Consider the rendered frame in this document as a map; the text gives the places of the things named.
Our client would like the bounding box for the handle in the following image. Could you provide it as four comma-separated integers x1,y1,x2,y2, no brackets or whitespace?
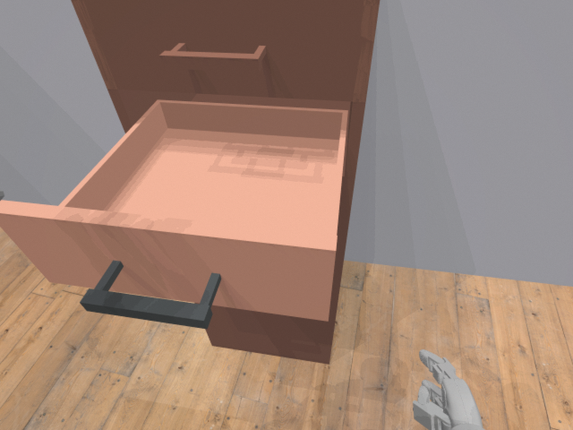
80,261,221,329
159,51,262,73

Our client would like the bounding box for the drawer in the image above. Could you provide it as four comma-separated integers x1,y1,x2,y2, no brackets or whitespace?
0,99,348,322

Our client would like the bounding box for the cabinet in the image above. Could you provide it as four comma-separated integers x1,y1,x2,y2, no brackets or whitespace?
71,0,380,365

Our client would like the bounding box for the right robot hand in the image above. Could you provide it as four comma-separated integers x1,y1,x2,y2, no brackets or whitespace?
413,349,483,430

